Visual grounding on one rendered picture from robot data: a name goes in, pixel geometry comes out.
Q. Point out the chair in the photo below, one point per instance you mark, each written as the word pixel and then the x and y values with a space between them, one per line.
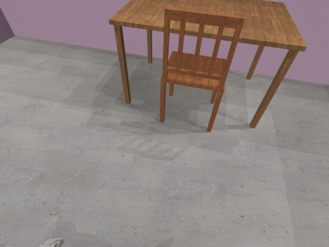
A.
pixel 194 70

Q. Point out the table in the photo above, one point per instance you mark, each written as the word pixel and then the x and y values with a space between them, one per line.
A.
pixel 266 23

